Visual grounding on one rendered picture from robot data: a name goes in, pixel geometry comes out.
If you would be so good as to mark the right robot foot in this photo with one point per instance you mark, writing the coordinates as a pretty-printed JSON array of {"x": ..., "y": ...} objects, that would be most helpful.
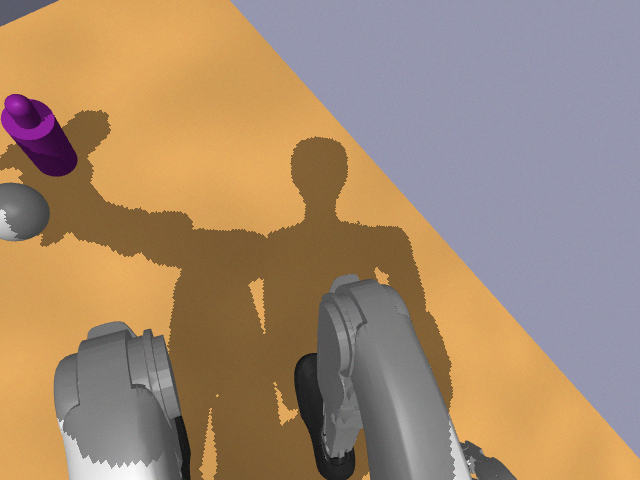
[{"x": 310, "y": 404}]

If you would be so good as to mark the left robot foot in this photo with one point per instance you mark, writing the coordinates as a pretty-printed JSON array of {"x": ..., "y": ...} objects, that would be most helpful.
[{"x": 184, "y": 446}]

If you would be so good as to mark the right robot hand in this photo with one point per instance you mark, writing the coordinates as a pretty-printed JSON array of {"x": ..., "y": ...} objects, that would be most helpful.
[{"x": 484, "y": 467}]

